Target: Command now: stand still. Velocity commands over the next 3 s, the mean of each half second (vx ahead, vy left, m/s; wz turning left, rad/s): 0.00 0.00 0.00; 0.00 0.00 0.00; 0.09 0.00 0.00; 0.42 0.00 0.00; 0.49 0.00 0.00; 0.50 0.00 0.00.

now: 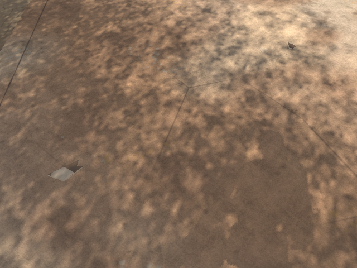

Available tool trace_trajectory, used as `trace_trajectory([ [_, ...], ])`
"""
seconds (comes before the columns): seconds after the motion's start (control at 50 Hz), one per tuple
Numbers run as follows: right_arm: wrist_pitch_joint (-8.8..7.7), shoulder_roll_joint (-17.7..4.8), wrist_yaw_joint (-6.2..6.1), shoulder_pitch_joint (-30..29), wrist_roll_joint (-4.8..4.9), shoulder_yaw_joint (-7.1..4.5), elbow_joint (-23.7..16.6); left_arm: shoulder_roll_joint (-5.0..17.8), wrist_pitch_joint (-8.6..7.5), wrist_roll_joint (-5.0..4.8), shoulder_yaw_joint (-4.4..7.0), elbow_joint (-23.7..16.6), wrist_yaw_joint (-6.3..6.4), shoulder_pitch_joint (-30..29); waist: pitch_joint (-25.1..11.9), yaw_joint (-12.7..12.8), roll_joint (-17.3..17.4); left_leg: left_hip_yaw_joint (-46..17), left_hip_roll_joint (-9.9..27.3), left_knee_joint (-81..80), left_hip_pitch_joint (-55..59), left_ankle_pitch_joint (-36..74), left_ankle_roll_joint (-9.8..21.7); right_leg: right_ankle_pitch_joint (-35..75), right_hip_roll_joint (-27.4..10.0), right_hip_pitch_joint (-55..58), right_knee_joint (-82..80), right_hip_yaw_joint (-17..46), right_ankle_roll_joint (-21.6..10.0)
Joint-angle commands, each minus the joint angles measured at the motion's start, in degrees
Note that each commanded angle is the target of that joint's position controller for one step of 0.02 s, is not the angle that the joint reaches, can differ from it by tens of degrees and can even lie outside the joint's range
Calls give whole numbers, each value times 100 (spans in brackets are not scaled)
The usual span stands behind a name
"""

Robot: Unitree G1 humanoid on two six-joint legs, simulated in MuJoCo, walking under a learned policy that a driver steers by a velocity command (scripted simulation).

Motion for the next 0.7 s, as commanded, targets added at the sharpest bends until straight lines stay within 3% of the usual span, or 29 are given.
trace_trajectory([
  [0.02,-32,-605,-28,-170,-2,-98,-203,553,-59,5,71,-68,24,381,-104,-37,0,-464,392,-386,1153,757,286,451,-207,-1210,-729,156,-158],
  [0.7,-20,-479,-83,191,26,-17,192,226,-166,-15,35,-90,41,1184,25,-81,-56,-453,327,-369,1131,827,249,667,-159,-1232,-818,126,-172],
])
Next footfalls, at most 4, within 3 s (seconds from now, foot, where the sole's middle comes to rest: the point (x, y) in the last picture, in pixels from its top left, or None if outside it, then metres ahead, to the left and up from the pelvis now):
2.02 right None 0.50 -0.14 -0.77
2.60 left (166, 192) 0.82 0.10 -0.77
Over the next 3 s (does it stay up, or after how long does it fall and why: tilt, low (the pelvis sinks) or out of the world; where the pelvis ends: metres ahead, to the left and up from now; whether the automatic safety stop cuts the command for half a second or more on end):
stays up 0.85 0.01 0.02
